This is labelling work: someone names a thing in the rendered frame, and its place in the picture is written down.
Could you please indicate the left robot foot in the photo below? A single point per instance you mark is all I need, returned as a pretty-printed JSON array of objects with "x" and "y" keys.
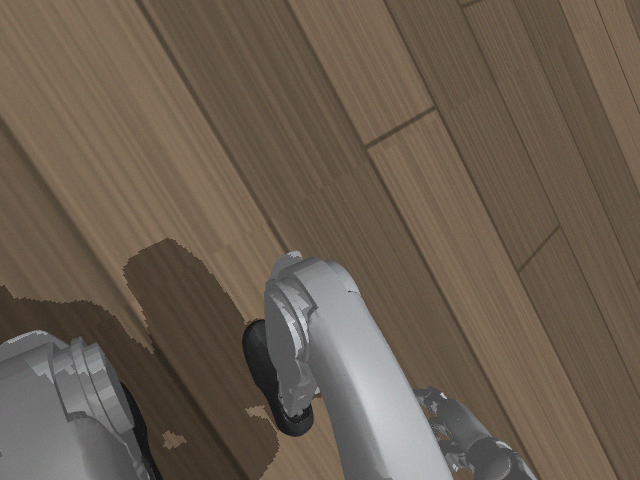
[{"x": 140, "y": 432}]

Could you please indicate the right robot foot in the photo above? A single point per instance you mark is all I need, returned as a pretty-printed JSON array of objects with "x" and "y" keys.
[{"x": 265, "y": 377}]

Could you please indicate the right robot arm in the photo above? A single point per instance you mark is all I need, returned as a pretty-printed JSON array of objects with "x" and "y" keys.
[{"x": 491, "y": 458}]

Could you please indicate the right robot hand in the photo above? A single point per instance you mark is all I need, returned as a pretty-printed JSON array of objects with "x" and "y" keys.
[{"x": 455, "y": 421}]

